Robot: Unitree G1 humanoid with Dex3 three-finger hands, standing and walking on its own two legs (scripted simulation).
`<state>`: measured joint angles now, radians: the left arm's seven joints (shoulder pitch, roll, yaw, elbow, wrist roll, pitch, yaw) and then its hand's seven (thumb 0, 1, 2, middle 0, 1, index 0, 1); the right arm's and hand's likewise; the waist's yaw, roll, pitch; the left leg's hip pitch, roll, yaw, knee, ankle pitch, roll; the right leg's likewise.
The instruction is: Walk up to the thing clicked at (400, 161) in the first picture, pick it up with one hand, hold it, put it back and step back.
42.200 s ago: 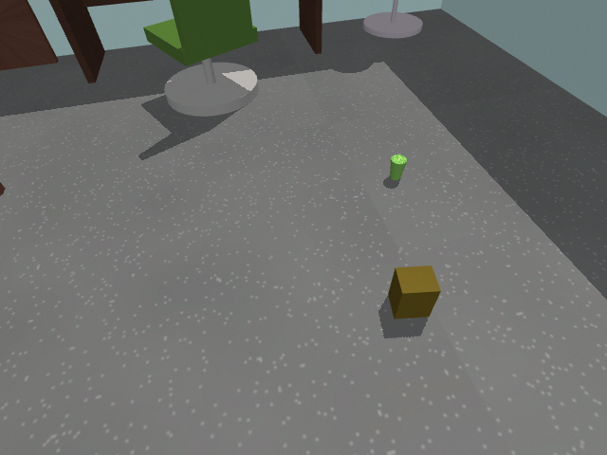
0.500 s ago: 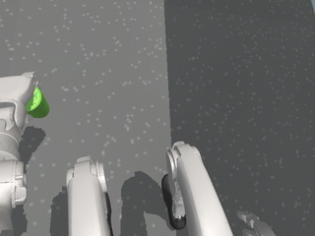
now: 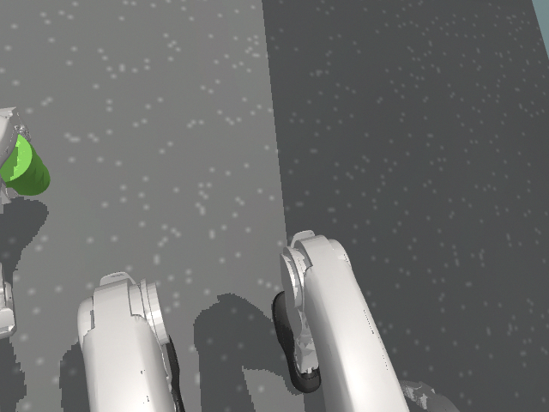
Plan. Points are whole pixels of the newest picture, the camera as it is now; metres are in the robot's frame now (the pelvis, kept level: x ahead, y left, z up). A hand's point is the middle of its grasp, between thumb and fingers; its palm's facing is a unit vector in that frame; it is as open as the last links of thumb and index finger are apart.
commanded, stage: lower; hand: left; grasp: from above
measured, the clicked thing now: (17, 169) +0.50 +0.30 -0.20
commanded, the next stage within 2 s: rest in 0.44 s
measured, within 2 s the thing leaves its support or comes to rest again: rests again in 0.98 s
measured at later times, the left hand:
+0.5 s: hand (13, 178) +0.49 +0.31 -0.21, palm faces -0.47 -0.05 -0.88, open 10.2 cm
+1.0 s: hand (25, 182) +0.50 +0.31 -0.25, palm faces -0.46 -0.06 -0.88, open 10.2 cm
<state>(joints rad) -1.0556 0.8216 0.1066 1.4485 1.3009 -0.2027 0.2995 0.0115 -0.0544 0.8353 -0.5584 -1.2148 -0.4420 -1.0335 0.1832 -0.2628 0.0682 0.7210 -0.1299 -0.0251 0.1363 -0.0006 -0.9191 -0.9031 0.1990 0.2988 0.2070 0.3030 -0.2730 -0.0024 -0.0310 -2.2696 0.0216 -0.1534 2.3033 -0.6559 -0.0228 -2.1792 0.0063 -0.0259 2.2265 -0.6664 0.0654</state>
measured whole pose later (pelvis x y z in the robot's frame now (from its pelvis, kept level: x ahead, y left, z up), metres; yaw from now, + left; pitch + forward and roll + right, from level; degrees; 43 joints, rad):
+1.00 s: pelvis +0.00 +0.01 -0.05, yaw -4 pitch +32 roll -12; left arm -1.07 0.97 0.15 1.55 1.34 -0.25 0.41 0.01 -0.09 0.84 -0.61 -1.17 -0.50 -0.98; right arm 0.14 -0.30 0.18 0.67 -0.19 -0.06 0.16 0.00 -0.92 -0.90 0.20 0.30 0.21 0.30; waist -0.33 -0.07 0.09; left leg -2.38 0.01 -0.23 2.48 -0.68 -0.02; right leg -2.25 0.03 -0.07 2.35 -0.68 0.07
